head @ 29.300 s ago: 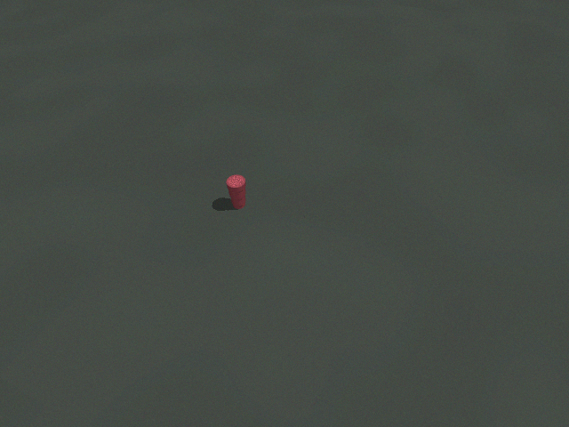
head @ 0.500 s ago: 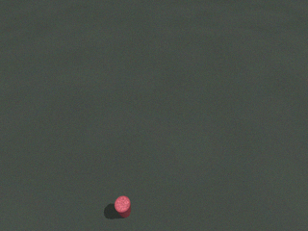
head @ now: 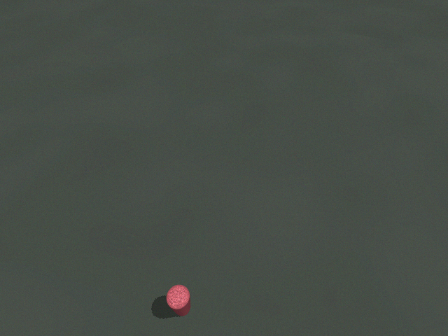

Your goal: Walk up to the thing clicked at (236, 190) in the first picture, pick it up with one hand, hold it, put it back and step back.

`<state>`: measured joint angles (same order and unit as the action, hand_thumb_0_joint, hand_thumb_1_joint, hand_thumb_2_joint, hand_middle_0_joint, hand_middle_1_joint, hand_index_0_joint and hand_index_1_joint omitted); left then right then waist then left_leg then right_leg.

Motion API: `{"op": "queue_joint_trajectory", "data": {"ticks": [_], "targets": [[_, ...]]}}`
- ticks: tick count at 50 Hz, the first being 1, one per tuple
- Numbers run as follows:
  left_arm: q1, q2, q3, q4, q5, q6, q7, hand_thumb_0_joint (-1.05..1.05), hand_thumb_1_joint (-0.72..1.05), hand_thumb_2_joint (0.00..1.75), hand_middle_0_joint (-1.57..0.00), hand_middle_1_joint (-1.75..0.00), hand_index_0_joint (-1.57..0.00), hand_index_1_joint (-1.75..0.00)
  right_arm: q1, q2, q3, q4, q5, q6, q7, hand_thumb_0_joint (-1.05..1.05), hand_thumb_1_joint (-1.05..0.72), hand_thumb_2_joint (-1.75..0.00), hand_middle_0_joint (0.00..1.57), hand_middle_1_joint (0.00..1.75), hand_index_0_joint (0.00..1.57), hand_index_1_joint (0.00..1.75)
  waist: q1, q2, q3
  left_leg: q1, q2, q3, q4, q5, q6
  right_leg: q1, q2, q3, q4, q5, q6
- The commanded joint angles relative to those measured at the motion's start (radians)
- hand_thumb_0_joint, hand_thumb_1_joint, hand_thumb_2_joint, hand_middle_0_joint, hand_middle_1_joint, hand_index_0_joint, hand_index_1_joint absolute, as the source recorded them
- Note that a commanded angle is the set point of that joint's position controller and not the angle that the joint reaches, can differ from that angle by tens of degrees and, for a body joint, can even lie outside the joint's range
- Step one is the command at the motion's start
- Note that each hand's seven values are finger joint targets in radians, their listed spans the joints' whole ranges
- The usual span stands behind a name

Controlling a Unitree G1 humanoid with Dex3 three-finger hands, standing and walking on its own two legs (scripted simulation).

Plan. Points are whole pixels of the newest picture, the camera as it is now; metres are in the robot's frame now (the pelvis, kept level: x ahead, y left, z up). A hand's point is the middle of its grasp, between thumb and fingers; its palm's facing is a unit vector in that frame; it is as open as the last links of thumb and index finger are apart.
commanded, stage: stand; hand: left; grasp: from the side
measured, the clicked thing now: (180, 302) +0.38 +0.19 -0.70
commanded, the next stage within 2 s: step back in 0.50 s
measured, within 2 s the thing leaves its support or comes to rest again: neither
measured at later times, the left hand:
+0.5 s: hand out of the picture +0.09 +0.24 -0.16, palm faces -0.01 -0.94 -0.34, open 7.4 cm
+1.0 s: hand out of the picture +0.07 +0.30 -0.19, palm faces -0.01 -0.93 -0.38, open 7.4 cm
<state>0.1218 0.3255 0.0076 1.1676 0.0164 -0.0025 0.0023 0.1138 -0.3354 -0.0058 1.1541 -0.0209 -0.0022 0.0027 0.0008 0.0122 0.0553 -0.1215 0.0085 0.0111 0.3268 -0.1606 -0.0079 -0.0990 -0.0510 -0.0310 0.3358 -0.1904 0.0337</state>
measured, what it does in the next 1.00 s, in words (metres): steps on the spot: left foot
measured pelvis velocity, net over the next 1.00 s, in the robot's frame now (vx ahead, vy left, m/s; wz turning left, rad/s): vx -0.07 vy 0.04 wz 0.03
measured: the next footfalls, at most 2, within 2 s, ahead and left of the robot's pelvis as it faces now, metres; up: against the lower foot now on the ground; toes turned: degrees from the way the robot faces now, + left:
left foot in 0.96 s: -0.04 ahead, +0.13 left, +0.00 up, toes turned +0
right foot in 1.38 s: -0.11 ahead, -0.09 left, +0.00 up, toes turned +0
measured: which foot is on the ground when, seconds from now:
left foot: down 0.00-0.78, up 0.80-0.94, down 0.96-1.00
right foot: down 0.00-0.96, up 0.98-1.00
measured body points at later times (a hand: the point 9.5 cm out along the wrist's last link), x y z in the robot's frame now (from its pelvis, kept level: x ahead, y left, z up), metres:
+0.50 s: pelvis +0.01 +0.00 +0.00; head +0.02 -0.01 +0.45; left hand +0.09 +0.29 -0.13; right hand +0.09 -0.30 -0.13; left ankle +0.01 +0.12 -0.75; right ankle +0.00 -0.14 -0.75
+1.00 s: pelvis -0.07 +0.04 -0.04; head +0.00 +0.06 +0.41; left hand +0.07 +0.35 -0.16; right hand +0.00 -0.29 -0.15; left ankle -0.08 +0.13 -0.75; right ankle -0.01 -0.13 -0.74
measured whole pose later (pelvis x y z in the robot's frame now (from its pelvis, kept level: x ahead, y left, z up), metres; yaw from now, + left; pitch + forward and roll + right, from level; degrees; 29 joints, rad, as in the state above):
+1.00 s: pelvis -0.07 +0.04 -0.04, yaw +2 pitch -1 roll +0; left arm 0.04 0.40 0.06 0.89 0.02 0.06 0.02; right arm 0.17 -0.39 -0.07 0.95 -0.03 0.04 0.02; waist -0.02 -0.05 0.17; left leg -0.30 -0.06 -0.01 0.73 -0.43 0.04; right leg -0.45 -0.07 0.06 0.82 -0.40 0.01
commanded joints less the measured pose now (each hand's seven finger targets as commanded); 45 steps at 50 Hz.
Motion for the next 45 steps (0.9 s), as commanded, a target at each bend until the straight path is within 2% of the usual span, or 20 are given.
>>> {"op": "queue_joint_trajectory", "data": {"ticks": [1,4,9,13,18,24,25,26,27,30,32,35,37,38,39,40,41,42,43,45], "targets": [[-0.038,0.213,0.041,-0.062,0.002,-0.024,0.015,0.0,0.9,0.9,-0.2,-0.3,-0.2,-0.3,-0.035,-0.204,-0.035,-0.056,0.004,-0.024,-0.018,0.0,-0.9,-0.9,0.2,0.3,0.2,0.3,0.002,-0.017,-0.06,0.003,0.117,-0.101,-0.056,0.064,0.025,-0.005,-0.09,0.08,-0.064,0.085,-0.041],[-0.038,0.211,0.04,-0.062,0.001,-0.027,0.014,0.0,0.9,0.9,-0.2,-0.3,-0.2,-0.3,-0.041,-0.206,-0.035,-0.056,0.005,-0.024,-0.016,0.0,-0.9,-0.9,0.2,0.3,0.2,0.3,0.001,-0.021,-0.065,0.021,0.118,-0.098,-0.047,0.11,0.022,-0.009,-0.088,0.078,-0.069,0.098,-0.037],[-0.038,0.215,0.041,-0.066,-0.003,-0.027,0.016,0.0,0.9,0.9,-0.2,-0.3,-0.2,-0.3,-0.038,-0.208,-0.032,-0.058,0.006,-0.026,-0.019,0.0,-0.9,-0.9,0.2,0.3,0.2,0.3,0.001,-0.008,-0.097,0.032,0.124,-0.09,-0.033,0.197,0.025,0.033,-0.097,0.077,-0.052,0.203,-0.036],[-0.038,0.212,0.039,-0.067,-0.003,-0.026,0.015,0.0,0.9,0.9,-0.2,-0.3,-0.2,-0.3,-0.048,-0.21,-0.033,-0.058,0.007,-0.024,-0.02,0.0,-0.9,-0.9,0.2,0.3,0.2,0.3,0.003,-0.024,-0.085,0.043,0.126,-0.093,-0.034,0.197,0.023,0.019,-0.092,0.07,-0.059,0.178,-0.036],[-0.042,0.21,0.038,-0.071,-0.002,-0.028,0.016,0.0,0.9,0.9,-0.2,-0.3,-0.2,-0.3,-0.051,-0.215,-0.033,-0.059,0.009,-0.023,-0.019,0.0,-0.9,-0.9,0.2,0.3,0.2,0.3,0.0,-0.014,-0.094,0.044,0.124,-0.086,-0.022,0.219,0.024,0.038,-0.096,0.069,-0.06,0.231,-0.035],[-0.051,0.213,0.041,-0.078,-0.001,-0.025,0.015,0.0,0.9,0.9,-0.2,-0.3,-0.2,-0.3,-0.053,-0.212,-0.034,-0.065,0.008,-0.023,-0.018,0.0,-0.9,-0.9,0.2,0.3,0.2,0.3,-0.002,-0.01,-0.065,0.02,0.121,-0.085,-0.046,0.158,0.02,0.023,-0.093,0.072,-0.075,0.163,-0.037],[-0.05,0.29,0.085,-0.1,-0.024,-0.015,0.019,0.0,0.9,0.9,-0.2,-0.3,-0.2,-0.3,-0.09,-0.264,-0.056,-0.085,0.017,-0.002,-0.009,0.0,-0.9,-0.9,0.2,0.3,0.2,0.3,-0.002,-0.026,0.044,-0.06,0.1,-0.096,0.058,0.276,0.045,-0.062,-0.077,0.078,0.013,0.298,-0.053],[-0.049,0.285,0.088,-0.12,-0.025,-0.012,0.023,0.0,0.9,0.9,-0.2,-0.3,-0.2,-0.3,-0.063,-0.254,-0.058,-0.099,0.023,0.005,-0.009,0.0,-0.9,-0.9,0.2,0.3,0.2,0.3,-0.013,-0.029,0.016,-0.073,0.099,-0.085,0.083,0.299,0.052,-0.052,-0.078,0.073,0.043,0.313,-0.063],[-0.028,0.279,0.091,-0.134,-0.026,-0.01,0.024,0.0,0.9,0.9,-0.2,-0.3,-0.2,-0.3,-0.057,-0.251,-0.06,-0.109,0.029,0.008,-0.006,0.0,-0.9,-0.9,0.2,0.3,0.2,0.3,-0.007,-0.019,-0.03,-0.053,0.101,-0.085,0.109,0.312,0.058,-0.046,-0.081,0.075,0.069,0.322,-0.08],[-0.047,0.26,0.091,-0.188,-0.021,0.001,0.022,0.0,0.9,0.9,-0.2,-0.3,-0.2,-0.3,-0.05,-0.262,-0.078,-0.147,0.027,0.019,-0.002,0.0,-0.9,-0.9,0.2,0.3,0.2,0.3,-0.022,0.006,-0.122,-0.078,0.113,-0.107,0.14,0.272,0.094,-0.043,-0.065,0.07,0.156,0.234,-0.103],[-0.042,0.254,0.089,-0.214,-0.013,0.007,0.02,0.0,0.9,0.9,-0.2,-0.3,-0.2,-0.3,-0.057,-0.275,-0.087,-0.174,0.027,0.025,0.001,0.0,-0.9,-0.9,0.2,0.3,0.2,0.3,-0.017,0.02,-0.131,-0.099,0.124,-0.125,0.158,0.246,0.119,-0.077,-0.053,0.069,0.201,0.179,-0.104],[-0.03,0.263,0.094,-0.235,-0.008,0.016,0.017,0.0,0.9,0.9,-0.2,-0.3,-0.2,-0.3,-0.057,-0.264,-0.092,-0.207,0.023,0.035,0.004,0.0,-0.9,-0.9,0.2,0.3,0.2,0.3,-0.011,0.009,-0.126,-0.162,0.105,-0.138,0.208,0.134,0.134,-0.11,-0.064,0.098,0.231,0.112,-0.132],[-0.016,0.292,0.104,-0.25,-0.003,0.018,0.015,0.0,0.9,0.9,-0.2,-0.3,-0.2,-0.3,-0.058,-0.261,-0.096,-0.227,0.021,0.041,0.006,0.0,-0.9,-0.9,0.2,0.3,0.2,0.3,-0.001,-0.037,-0.127,-0.184,0.048,-0.113,0.32,0.01,0.115,-0.149,-0.126,0.164,0.187,0.107,-0.185],[-0.026,0.318,0.112,-0.266,0.0,0.017,0.015,0.0,0.9,0.9,-0.2,-0.3,-0.2,-0.3,-0.047,-0.248,-0.095,-0.232,0.021,0.044,0.008,0.0,-0.9,-0.9,0.2,0.3,0.2,0.3,0.005,-0.105,-0.125,-0.196,-0.006,-0.072,0.422,-0.074,0.086,-0.17,-0.196,0.235,0.125,0.131,-0.228],[-0.062,0.348,0.12,-0.286,0.009,0.015,0.018,0.0,0.9,0.9,-0.2,-0.3,-0.2,-0.3,-0.022,-0.234,-0.094,-0.235,0.021,0.049,0.012,0.0,-0.9,-0.9,0.2,0.3,0.2,0.3,-0.002,-0.215,-0.114,-0.197,-0.09,-0.016,0.597,-0.252,0.056,-0.212,-0.297,0.321,0.035,0.159,-0.286],[-0.087,0.377,0.128,-0.315,0.022,0.01,0.021,0.0,0.9,0.9,-0.2,-0.3,-0.2,-0.3,0.01,-0.231,-0.095,-0.245,0.015,0.057,0.013,0.0,-0.9,-0.9,0.2,0.3,0.2,0.3,0.004,-0.267,-0.104,-0.216,-0.089,-0.052,0.737,-0.397,0.046,-0.264,-0.368,0.383,0.001,0.175,-0.341],[-0.115,0.372,0.13,-0.328,0.025,0.008,0.027,0.0,0.9,0.9,-0.2,-0.3,-0.2,-0.3,0.03,-0.242,-0.1,-0.248,0.021,0.062,0.015,0.0,-0.9,-0.9,0.2,0.3,0.2,0.3,-0.014,-0.234,-0.078,-0.204,-0.063,-0.109,0.802,-0.4,0.048,-0.32,-0.361,0.346,0.011,0.158,-0.337],[-0.164,0.352,0.126,-0.346,0.025,0.008,0.032,0.0,0.9,0.9,-0.2,-0.3,-0.2,-0.3,0.087,-0.247,-0.104,-0.244,0.034,0.061,0.017,0.0,-0.9,-0.9,0.2,0.3,0.2,0.3,-0.05,-0.217,-0.083,-0.211,-0.046,-0.122,0.77,-0.379,0.05,-0.287,-0.315,0.281,0.06,0.177,-0.301],[-0.187,0.344,0.122,-0.359,0.03,0.01,0.035,0.0,0.9,0.9,-0.2,-0.3,-0.2,-0.3,0.123,-0.253,-0.107,-0.239,0.037,0.056,0.015,0.0,-0.9,-0.9,0.2,0.3,0.2,0.3,-0.059,-0.241,-0.088,-0.199,-0.023,-0.1,0.699,-0.362,0.051,-0.288,-0.289,0.249,0.1,0.193,-0.265],[-0.162,0.319,0.117,-0.37,0.028,0.016,0.034,0.0,0.9,0.9,-0.2,-0.3,-0.2,-0.3,0.153,-0.246,-0.102,-0.23,0.023,0.04,0.012,0.0,-0.9,-0.9,0.2,0.3,0.2,0.3,-0.045,-0.226,-0.114,-0.193,-0.011,-0.049,0.437,-0.281,0.048,-0.182,-0.231,0.202,0.195,0.201,-0.197]]}}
